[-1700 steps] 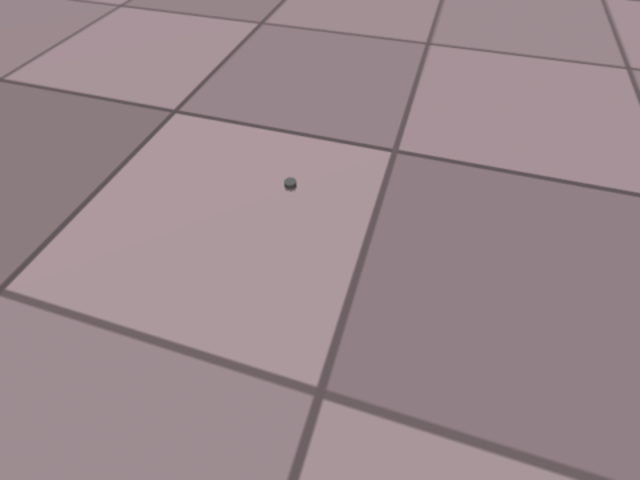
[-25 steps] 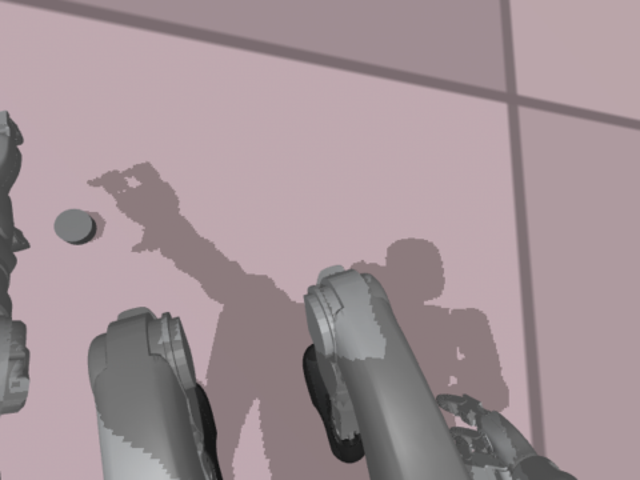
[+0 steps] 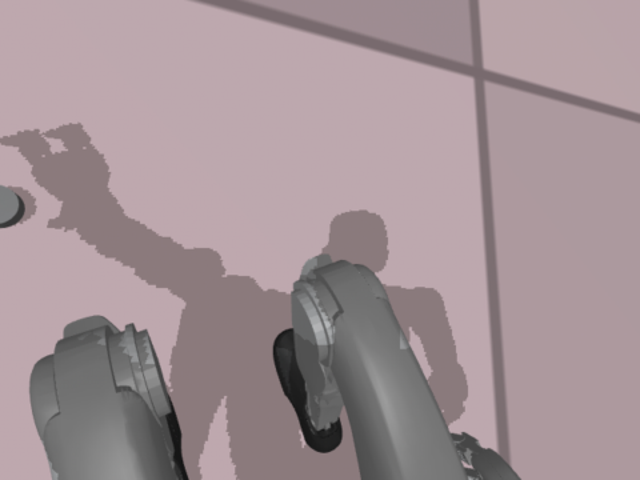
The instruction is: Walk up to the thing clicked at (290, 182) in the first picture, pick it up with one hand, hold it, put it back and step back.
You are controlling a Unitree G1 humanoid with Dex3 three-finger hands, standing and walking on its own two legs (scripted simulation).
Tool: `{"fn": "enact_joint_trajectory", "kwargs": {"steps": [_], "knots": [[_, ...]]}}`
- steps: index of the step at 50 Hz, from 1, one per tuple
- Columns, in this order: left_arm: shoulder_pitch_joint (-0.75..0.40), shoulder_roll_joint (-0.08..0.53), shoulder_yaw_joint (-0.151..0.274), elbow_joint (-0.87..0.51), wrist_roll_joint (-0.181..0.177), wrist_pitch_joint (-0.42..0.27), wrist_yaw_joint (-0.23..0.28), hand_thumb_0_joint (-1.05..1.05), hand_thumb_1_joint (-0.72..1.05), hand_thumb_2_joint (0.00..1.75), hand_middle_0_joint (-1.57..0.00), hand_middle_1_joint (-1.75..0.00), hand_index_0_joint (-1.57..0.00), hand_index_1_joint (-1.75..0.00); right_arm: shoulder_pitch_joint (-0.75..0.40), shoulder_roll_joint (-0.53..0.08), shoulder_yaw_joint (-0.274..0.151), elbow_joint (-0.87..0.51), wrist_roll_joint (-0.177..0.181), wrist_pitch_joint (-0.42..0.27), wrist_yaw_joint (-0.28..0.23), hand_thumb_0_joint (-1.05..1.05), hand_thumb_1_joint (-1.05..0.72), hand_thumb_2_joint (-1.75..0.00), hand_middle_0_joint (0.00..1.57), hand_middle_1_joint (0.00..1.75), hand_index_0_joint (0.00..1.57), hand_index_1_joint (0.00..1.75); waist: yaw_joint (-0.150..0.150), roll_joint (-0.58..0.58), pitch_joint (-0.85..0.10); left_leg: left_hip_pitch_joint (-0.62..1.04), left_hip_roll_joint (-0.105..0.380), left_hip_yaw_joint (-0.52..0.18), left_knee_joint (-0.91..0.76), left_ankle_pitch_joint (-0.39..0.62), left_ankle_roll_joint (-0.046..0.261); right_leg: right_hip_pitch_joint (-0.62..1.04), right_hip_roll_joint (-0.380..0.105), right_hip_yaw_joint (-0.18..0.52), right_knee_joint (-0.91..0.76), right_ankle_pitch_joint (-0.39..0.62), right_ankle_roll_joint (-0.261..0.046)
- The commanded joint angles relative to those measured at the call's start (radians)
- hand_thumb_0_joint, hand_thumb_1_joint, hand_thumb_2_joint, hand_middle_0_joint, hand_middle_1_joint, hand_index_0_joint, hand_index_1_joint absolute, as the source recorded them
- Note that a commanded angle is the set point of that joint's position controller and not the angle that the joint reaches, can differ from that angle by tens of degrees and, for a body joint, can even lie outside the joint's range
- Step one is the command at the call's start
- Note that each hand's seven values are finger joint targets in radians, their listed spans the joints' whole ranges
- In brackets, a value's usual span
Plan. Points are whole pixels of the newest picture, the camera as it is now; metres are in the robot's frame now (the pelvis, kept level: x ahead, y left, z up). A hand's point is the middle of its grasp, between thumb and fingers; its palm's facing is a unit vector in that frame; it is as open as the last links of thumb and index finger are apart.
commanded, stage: home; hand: left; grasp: from above
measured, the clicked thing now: out of the picture +0.49 +0.29 -0.31
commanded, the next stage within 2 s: none
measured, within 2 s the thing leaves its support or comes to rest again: neither
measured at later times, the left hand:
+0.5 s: hand out of the picture +0.35 +0.28 +0.02, palm faces -0.26 -0.65 -0.71, open 8.0 cm
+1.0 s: hand out of the picture +0.25 +0.23 +0.23, palm faces +0.18 -0.95 -0.26, open 7.4 cm
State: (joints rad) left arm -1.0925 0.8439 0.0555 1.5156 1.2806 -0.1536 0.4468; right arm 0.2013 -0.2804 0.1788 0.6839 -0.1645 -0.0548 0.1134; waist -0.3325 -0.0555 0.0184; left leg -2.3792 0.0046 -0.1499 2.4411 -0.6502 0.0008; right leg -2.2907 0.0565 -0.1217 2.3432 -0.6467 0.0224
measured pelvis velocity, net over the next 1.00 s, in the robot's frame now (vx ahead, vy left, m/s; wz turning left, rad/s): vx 0.05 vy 0.00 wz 0.16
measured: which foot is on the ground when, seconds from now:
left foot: down 0.00-1.00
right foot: down 0.00-1.00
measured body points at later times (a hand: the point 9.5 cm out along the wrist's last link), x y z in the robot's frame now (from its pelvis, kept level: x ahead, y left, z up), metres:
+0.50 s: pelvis +0.01 +0.00 +0.14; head +0.19 +0.06 +0.54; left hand +0.36 +0.31 +0.06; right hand +0.16 -0.26 +0.02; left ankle +0.08 +0.12 -0.28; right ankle +0.11 -0.11 -0.28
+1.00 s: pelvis +0.05 +0.00 +0.32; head +0.13 +0.04 +0.77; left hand +0.24 +0.27 +0.25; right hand +0.25 -0.20 +0.24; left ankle +0.08 +0.12 -0.28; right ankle +0.11 -0.11 -0.28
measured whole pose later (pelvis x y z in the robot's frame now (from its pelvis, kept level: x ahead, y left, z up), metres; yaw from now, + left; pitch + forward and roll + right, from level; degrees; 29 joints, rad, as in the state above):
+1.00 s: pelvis +0.05 +0.00 +0.32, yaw +9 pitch +20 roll -4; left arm 0.16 0.27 0.05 0.17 -0.03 0.37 0.09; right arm 0.19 -0.20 0.07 0.56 0.05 -0.11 -0.11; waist -0.08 0.03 -0.18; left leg -1.17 0.01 -0.08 1.37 -0.55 -0.01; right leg -1.10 0.04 -0.06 1.30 -0.56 -0.01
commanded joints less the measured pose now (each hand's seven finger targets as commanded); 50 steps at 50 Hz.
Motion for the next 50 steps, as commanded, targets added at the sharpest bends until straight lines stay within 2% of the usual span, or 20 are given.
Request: {"fn": "enact_joint_trajectory", "kwargs": {"steps": [1,3,9,11,12,14,17,20,22,24,27,29,30,33,35,37,42,45,49,50], "knots": [[-0.320,0.240,0.036,-0.232,-0.069,0.052,0.014,0.00,-0.18,0.93,-0.25,-0.66,-0.22,-0.69,0.200,-0.285,-0.108,-0.025,0.009,-0.015,0.005,0.00,-0.88,-0.89,0.20,0.30,0.20,0.30,0.043,0.555,-0.872,0.689,0.008,0.074,-0.277,0.234,0.008,0.390,0.016,-0.067,-0.217,0.265,-0.070],[-0.270,0.239,0.055,-0.284,-0.122,0.079,-0.029,0.00,-0.06,0.89,-0.23,-0.59,-0.21,-0.61,0.226,-0.292,-0.127,-0.030,0.022,-0.008,0.013,0.00,-0.89,-0.90,0.20,0.30,0.20,0.30,0.065,0.533,-0.878,0.677,0.003,0.083,-0.294,0.262,0.010,0.425,0.014,-0.065,-0.245,0.286,-0.069],[0.009,0.130,0.065,-0.530,-0.322,0.151,-0.225,0.00,0.37,0.83,-0.20,-0.41,-0.19,-0.41,0.265,-0.270,-0.189,-0.066,0.080,0.045,0.028,0.00,-0.89,-0.90,0.20,0.30,0.20,0.30,0.159,0.443,-0.985,0.726,-0.005,0.107,-0.386,0.321,0.019,0.612,0.018,-0.026,-0.346,0.319,-0.070],[0.125,0.051,0.058,-0.630,-0.418,0.180,-0.290,0.00,0.53,0.82,-0.19,-0.35,-0.19,-0.35,0.249,-0.266,-0.207,-0.070,0.102,0.063,0.022,0.00,-0.90,-0.90,0.20,0.30,0.20,0.30,0.167,0.359,-0.915,0.707,-0.007,0.110,-0.426,0.315,0.025,0.628,0.015,-0.013,-0.402,0.324,-0.068],[0.161,0.032,0.055,-0.715,-0.464,0.188,-0.321,0.00,0.61,0.84,-0.20,-0.33,-0.19,-0.33,0.236,-0.256,-0.212,-0.079,0.110,0.069,0.017,0.00,-0.90,-0.90,0.20,0.30,0.20,0.30,0.174,0.325,-0.909,0.687,-0.008,0.114,-0.442,0.295,0.030,0.660,0.017,-0.003,-0.427,0.318,-0.066],[0.224,0.032,0.092,-0.850,-0.541,0.200,-0.363,0.00,0.77,0.89,-0.20,-0.30,-0.20,-0.30,0.214,-0.245,-0.225,-0.101,0.127,0.080,-0.001,0.00,-0.90,-0.90,0.20,0.30,0.20,0.30,0.192,0.254,-0.890,0.664,-0.009,0.119,-0.469,0.266,0.039,0.705,0.013,0.019,-0.476,0.307,-0.067],[0.351,-0.085,0.048,-0.989,-0.641,0.207,-0.408,0.00,0.90,0.90,-0.20,-0.30,-0.20,-0.30,0.166,-0.210,-0.234,-0.126,0.143,0.079,-0.025,0.00,-0.90,-0.90,0.20,0.30,0.20,0.30,0.195,0.188,-0.824,0.699,-0.004,0.106,-0.538,0.205,0.044,0.710,0.008,0.029,-0.550,0.237,-0.063],[0.377,-0.094,0.083,-1.148,-0.730,0.208,-0.407,0.00,0.90,0.90,-0.20,-0.30,-0.20,-0.30,0.121,-0.203,-0.255,-0.150,0.157,0.070,-0.051,0.00,-0.90,-0.90,0.20,0.30,0.20,0.30,0.219,0.217,-0.832,0.818,0.003,0.077,-0.625,0.130,0.033,0.702,-0.003,0.033,-0.604,0.160,-0.068],[0.452,-0.174,0.032,-1.156,-0.780,0.217,-0.405,0.00,0.90,0.90,-0.20,-0.30,-0.20,-0.30,0.085,-0.186,-0.256,-0.161,0.162,0.056,-0.064,0.00,-0.90,-0.90,0.20,0.30,0.20,0.30,0.207,0.212,-0.756,0.856,0.008,0.070,-0.689,0.068,0.029,0.698,-0.003,0.034,-0.652,0.110,-0.066],[0.528,-0.201,0.031,-1.172,-0.827,0.227,-0.392,0.00,0.90,0.90,-0.20,-0.30,-0.20,-0.30,0.065,-0.184,-0.256,-0.160,0.172,0.039,-0.081,0.00,-0.90,-0.90,0.20,0.30,0.20,0.30,0.216,0.218,-0.703,0.905,0.007,0.049,-0.768,0.004,0.026,0.707,-0.009,0.039,-0.692,0.064,-0.064],[0.586,-0.225,0.023,-1.288,-0.895,0.259,-0.382,0.00,0.90,0.90,-0.20,-0.30,-0.20,-0.30,0.023,-0.176,-0.256,-0.179,0.185,0.013,-0.106,0.00,-0.90,-0.90,0.20,0.30,0.20,0.30,0.244,0.279,-0.733,1.044,0.018,0.018,-0.892,-0.049,0.020,0.766,-0.013,0.046,-0.735,0.057,-0.055],[0.627,-0.270,-0.002,-1.320,-0.949,0.287,-0.378,0.00,0.90,0.90,-0.20,-0.30,-0.20,-0.30,-0.010,-0.171,-0.251,-0.185,0.193,-0.006,-0.122,0.00,-0.90,-0.90,0.20,0.30,0.20,0.30,0.229,0.279,-0.696,1.095,0.019,0.005,-0.948,-0.070,0.019,0.799,-0.014,0.047,-0.779,0.056,-0.050],[0.681,-0.281,0.009,-1.304,-0.976,0.302,-0.373,0.00,0.90,0.90,-0.20,-0.30,-0.20,-0.30,-0.015,-0.168,-0.247,-0.186,0.197,-0.015,-0.130,0.00,-0.90,-0.90,0.20,0.30,0.20,0.30,0.229,0.244,-0.674,1.107,0.016,0.004,-0.965,-0.073,0.021,0.823,-0.013,0.049,-0.809,0.048,-0.048],[0.762,-0.292,0.028,-1.365,-1.056,0.335,-0.361,0.00,0.90,0.90,-0.20,-0.30,-0.20,-0.30,-0.044,-0.149,-0.232,-0.202,0.205,-0.034,-0.150,0.00,-0.90,-0.90,0.20,0.30,0.20,0.30,0.248,0.229,-0.665,1.184,0.009,0.013,-1.024,-0.040,0.022,0.914,-0.016,0.065,-0.886,0.055,-0.049],[0.804,-0.323,0.017,-1.392,-1.107,0.358,-0.357,0.00,0.90,0.90,-0.20,-0.30,-0.20,-0.30,-0.058,-0.135,-0.226,-0.209,0.207,-0.047,-0.163,0.00,-0.90,-0.90,0.20,0.30,0.20,0.30,0.234,0.214,-0.618,1.214,0.009,0.025,-1.063,-0.027,0.023,0.961,-0.016,0.073,-0.942,0.058,-0.048],[0.854,-0.329,0.039,-1.406,-1.158,0.376,-0.346,0.00,0.90,0.90,-0.20,-0.30,-0.20,-0.30,-0.069,-0.120,-0.216,-0.222,0.208,-0.060,-0.173,0.00,-0.90,-0.90,0.20,0.30,0.20,0.30,0.235,0.183,-0.583,1.218,0.001,0.048,-1.088,-0.019,0.029,1.037,-0.016,0.087,-1.008,0.049,-0.047],[1.037,-0.394,0.035,-1.451,-1.234,0.436,-0.341,0.00,0.90,0.90,-0.20,-0.30,-0.20,-0.30,-0.054,-0.090,-0.196,-0.240,0.215,-0.082,-0.202,0.00,-0.90,-0.90,0.20,0.30,0.20,0.30,0.243,0.166,-0.547,1.349,-0.003,0.067,-1.203,0.098,0.026,1.224,-0.018,0.098,-1.147,0.131,-0.048],[1.112,-0.428,0.061,-1.506,-1.286,0.467,-0.342,0.00,0.90,0.90,-0.20,-0.30,-0.20,-0.30,-0.039,-0.079,-0.185,-0.249,0.218,-0.095,-0.224,0.00,-0.90,-0.90,0.20,0.30,0.20,0.30,0.255,0.156,-0.520,1.431,-0.003,0.063,-1.276,0.142,0.025,1.317,-0.020,0.095,-1.219,0.171,-0.045],[1.230,-0.458,0.070,-1.565,-1.327,0.498,-0.347,0.00,0.90,0.90,-0.20,-0.30,-0.20,-0.30,-0.012,-0.064,-0.176,-0.260,0.218,-0.116,-0.256,0.00,-0.90,-0.90,0.20,0.30,0.20,0.30,0.254,0.147,-0.466,1.521,-0.005,0.078,-1.350,0.230,0.023,1.430,-0.019,0.094,-1.318,0.245,-0.043],[1.255,-0.481,0.054,-1.581,-1.335,0.502,-0.351,0.00,0.90,0.90,-0.20,-0.30,-0.20,-0.30,-0.002,-0.058,-0.174,-0.255,0.216,-0.122,-0.262,0.00,-0.90,-0.90,0.20,0.30,0.20,0.30,0.245,0.142,-0.450,1.539,-0.004,0.076,-1.370,0.256,0.022,1.457,-0.019,0.090,-1.339,0.268,-0.041]]}}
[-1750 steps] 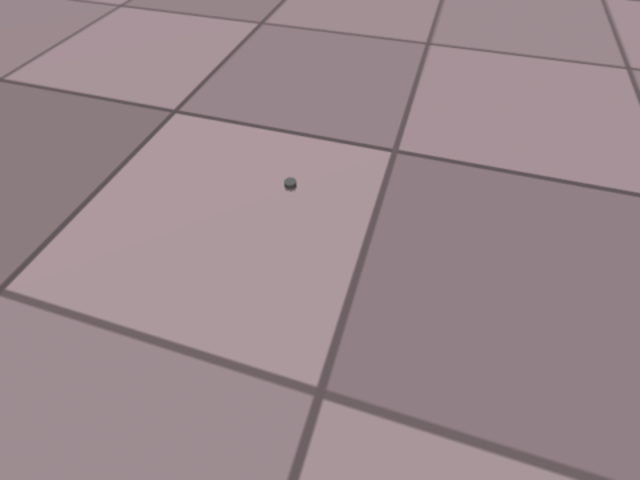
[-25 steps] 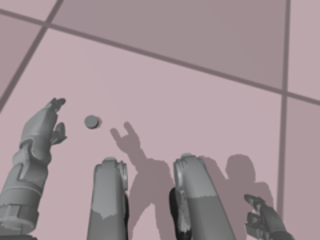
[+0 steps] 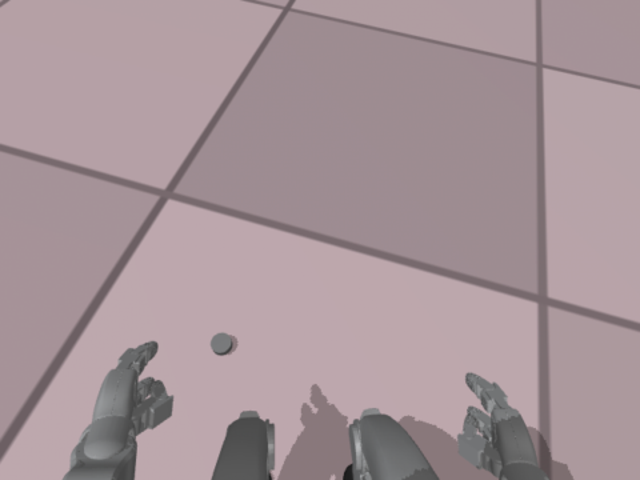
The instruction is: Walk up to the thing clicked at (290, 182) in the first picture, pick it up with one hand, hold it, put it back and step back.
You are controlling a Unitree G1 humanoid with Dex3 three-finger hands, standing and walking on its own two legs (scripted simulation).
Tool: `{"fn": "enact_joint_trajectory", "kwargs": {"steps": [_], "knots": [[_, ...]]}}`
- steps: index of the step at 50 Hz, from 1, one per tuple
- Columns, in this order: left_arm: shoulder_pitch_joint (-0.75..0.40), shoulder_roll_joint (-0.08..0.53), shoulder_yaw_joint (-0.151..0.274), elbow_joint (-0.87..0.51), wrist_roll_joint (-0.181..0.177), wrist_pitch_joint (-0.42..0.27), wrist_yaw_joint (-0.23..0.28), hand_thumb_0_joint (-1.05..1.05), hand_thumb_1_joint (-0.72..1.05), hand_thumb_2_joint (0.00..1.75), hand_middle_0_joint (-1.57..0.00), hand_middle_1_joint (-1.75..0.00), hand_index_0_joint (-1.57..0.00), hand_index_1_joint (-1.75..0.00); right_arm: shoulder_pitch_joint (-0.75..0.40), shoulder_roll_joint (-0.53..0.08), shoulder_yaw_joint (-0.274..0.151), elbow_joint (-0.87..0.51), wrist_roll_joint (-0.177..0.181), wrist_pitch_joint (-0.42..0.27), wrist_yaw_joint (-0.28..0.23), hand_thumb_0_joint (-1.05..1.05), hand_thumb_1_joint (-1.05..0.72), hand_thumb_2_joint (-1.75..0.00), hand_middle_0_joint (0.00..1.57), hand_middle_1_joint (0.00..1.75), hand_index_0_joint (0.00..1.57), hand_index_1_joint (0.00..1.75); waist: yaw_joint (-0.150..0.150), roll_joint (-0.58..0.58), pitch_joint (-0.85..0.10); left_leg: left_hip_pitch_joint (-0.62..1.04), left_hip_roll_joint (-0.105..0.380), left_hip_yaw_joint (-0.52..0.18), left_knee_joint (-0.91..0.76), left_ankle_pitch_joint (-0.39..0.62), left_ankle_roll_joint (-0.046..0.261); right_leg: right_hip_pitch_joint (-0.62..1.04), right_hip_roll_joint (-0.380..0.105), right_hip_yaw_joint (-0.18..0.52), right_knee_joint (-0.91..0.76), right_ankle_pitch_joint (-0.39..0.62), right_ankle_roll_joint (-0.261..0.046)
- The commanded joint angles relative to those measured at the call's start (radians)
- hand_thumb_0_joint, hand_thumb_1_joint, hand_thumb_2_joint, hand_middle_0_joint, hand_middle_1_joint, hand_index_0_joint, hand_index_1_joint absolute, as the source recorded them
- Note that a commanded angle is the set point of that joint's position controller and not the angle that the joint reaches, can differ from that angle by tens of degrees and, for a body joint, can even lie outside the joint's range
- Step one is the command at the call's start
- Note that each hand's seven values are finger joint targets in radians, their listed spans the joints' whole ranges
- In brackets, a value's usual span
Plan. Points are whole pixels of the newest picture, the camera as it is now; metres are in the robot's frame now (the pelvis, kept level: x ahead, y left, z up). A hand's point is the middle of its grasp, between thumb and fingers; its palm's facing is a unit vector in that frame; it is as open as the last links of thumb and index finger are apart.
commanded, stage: home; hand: left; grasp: from above
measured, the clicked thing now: (221, 344) +0.49 +0.22 -0.63
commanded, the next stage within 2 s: none
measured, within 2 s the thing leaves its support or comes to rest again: neither
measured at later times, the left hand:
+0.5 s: hand (129, 433) +0.20 +0.19 +0.03, palm faces +0.08 -0.98 -0.20, open 7.4 cm
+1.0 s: hand (138, 431) +0.20 +0.18 +0.03, palm faces +0.07 -0.98 -0.20, open 7.4 cm
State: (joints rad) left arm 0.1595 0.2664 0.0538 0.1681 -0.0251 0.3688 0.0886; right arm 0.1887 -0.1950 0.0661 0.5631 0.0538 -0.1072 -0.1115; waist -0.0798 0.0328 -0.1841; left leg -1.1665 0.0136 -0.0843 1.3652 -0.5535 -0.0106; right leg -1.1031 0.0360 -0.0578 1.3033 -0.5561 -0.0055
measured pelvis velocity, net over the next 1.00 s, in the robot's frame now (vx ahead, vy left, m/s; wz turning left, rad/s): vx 0.04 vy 0.00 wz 0.03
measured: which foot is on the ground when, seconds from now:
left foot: down 0.00-1.00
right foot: down 0.00-1.00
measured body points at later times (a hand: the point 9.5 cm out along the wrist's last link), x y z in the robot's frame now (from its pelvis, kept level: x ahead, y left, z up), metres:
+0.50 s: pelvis +0.04 +0.01 +0.08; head +0.05 +0.01 +0.53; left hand +0.19 +0.24 +0.05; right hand +0.22 -0.23 +0.02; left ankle +0.05 +0.12 -0.61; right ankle +0.04 -0.12 -0.61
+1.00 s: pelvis +0.04 +0.00 +0.07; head +0.06 +0.00 +0.52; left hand +0.19 +0.23 +0.04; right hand +0.20 -0.24 +0.01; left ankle +0.05 +0.12 -0.61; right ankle +0.04 -0.12 -0.61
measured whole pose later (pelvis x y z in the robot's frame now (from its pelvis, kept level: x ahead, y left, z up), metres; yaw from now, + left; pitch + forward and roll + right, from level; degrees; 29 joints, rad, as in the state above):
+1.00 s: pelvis +0.04 +0.00 +0.07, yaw +2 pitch +10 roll -3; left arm 0.50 0.22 0.03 -0.12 -0.05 0.45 0.02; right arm 0.30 -0.22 0.04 0.54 0.01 -0.22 -0.18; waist -0.05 0.05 -0.16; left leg -0.69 0.01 -0.07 1.00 -0.48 -0.01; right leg -0.62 0.03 -0.04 0.94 -0.48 0.00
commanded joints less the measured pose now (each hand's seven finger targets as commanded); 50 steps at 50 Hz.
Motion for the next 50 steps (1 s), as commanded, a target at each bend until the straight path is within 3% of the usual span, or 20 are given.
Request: {"fn": "enact_joint_trajectory", "kwargs": {"steps": [1,6,10,15,20,26,31,42,44,50], "knots": [[0.038,0.105,0.077,-0.252,-0.034,-0.014,0.007,0.00,0.90,0.90,-0.20,-0.30,-0.20,-0.30,0.020,-0.143,-0.063,-0.140,-0.004,-0.074,-0.044,0.00,-0.90,-0.90,0.20,0.30,0.20,0.30,0.004,0.056,-0.242,0.358,-0.013,0.013,-0.315,0.183,0.032,0.298,0.001,0.025,-0.318,0.198,-0.012],[0.179,0.067,0.051,-0.355,-0.046,0.006,-0.003,0.00,0.90,0.90,-0.20,-0.30,-0.20,-0.30,0.060,-0.134,-0.067,-0.161,-0.016,-0.096,-0.067,0.00,-0.90,-0.90,0.20,0.30,0.20,0.30,0.003,0.061,-0.206,0.487,-0.015,0.025,-0.405,0.303,0.026,0.417,0.003,0.016,-0.410,0.306,-0.010],[0.290,0.059,0.044,-0.436,-0.039,0.016,-0.010,0.00,0.90,0.90,-0.20,-0.30,-0.20,-0.30,0.071,-0.127,-0.070,-0.181,-0.024,-0.112,-0.079,0.00,-0.90,-0.90,0.20,0.30,0.20,0.30,0.020,0.050,-0.166,0.554,-0.016,0.028,-0.458,0.371,0.025,0.485,0.007,0.007,-0.461,0.364,-0.008],[0.351,0.044,0.023,-0.464,-0.034,0.033,-0.029,0.00,0.90,0.90,-0.20,-0.30,-0.20,-0.30,0.066,-0.131,-0.075,-0.194,-0.032,-0.132,-0.086,0.00,-0.90,-0.90,0.20,0.30,0.20,0.30,0.022,0.014,-0.076,0.573,-0.018,0.029,-0.505,0.346,0.031,0.502,0.008,-0.005,-0.513,0.337,-0.002],[0.330,0.055,0.023,-0.476,-0.026,0.043,-0.050,0.00,0.90,0.90,-0.20,-0.30,-0.20,-0.30,0.045,-0.140,-0.076,-0.209,-0.037,-0.153,-0.086,0.00,-0.90,-0.90,0.20,0.30,0.20,0.30,0.020,0.000,-0.006,0.575,-0.019,0.032,-0.537,0.270,0.034,0.490,0.004,-0.012,-0.542,0.259,0.002],[0.295,0.062,0.031,-0.481,-0.021,0.035,-0.063,0.00,0.90,0.90,-0.20,-0.30,-0.20,-0.30,0.038,-0.148,-0.078,-0.205,-0.045,-0.176,-0.080,0.00,-0.90,-0.90,0.20,0.30,0.20,0.30,0.025,0.023,-0.013,0.582,-0.021,0.027,-0.544,0.240,0.030,0.487,0.000,-0.009,-0.538,0.234,0.003],[0.328,0.061,0.034,-0.490,-0.017,0.029,-0.060,0.00,0.90,0.90,-0.20,-0.30,-0.20,-0.30,0.041,-0.149,-0.079,-0.202,-0.046,-0.181,-0.078,0.00,-0.90,-0.90,0.20,0.30,0.20,0.30,0.037,0.046,-0.072,0.623,-0.017,0.023,-0.536,0.327,0.022,0.516,0.003,-0.011,-0.505,0.302,-0.003],[0.311,0.061,0.028,-0.466,-0.020,0.026,-0.060,0.00,0.90,0.90,-0.20,-0.30,-0.20,-0.30,0.031,-0.150,-0.077,-0.193,-0.047,-0.182,-0.079,0.00,-0.90,-0.90,0.20,0.30,0.20,0.30,0.032,0.015,-0.038,0.589,-0.017,0.023,-0.534,0.276,0.028,0.501,0.000,-0.006,-0.518,0.268,0.000],[0.324,0.063,0.038,-0.469,-0.025,0.027,-0.059,0.00,0.90,0.90,-0.20,-0.30,-0.20,-0.30,0.031,-0.147,-0.076,-0.195,-0.046,-0.182,-0.080,0.00,-0.90,-0.90,0.20,0.30,0.20,0.30,0.045,0.019,-0.040,0.581,-0.019,0.028,-0.531,0.273,0.028,0.506,-0.001,-0.004,-0.521,0.266,0.001],[0.316,0.067,0.037,-0.480,-0.026,0.029,-0.061,0.00,0.90,0.90,-0.20,-0.30,-0.20,-0.30,0.030,-0.147,-0.078,-0.195,-0.045,-0.183,-0.081,0.00,-0.90,-0.90,0.20,0.30,0.20,0.30,0.046,0.010,-0.050,0.581,-0.020,0.036,-0.521,0.278,0.029,0.510,-0.004,0.001,-0.524,0.270,0.004]]}}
